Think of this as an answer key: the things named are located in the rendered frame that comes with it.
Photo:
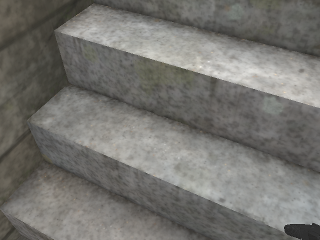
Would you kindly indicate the robot right hand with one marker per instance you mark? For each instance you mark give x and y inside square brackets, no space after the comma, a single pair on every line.
[303,231]

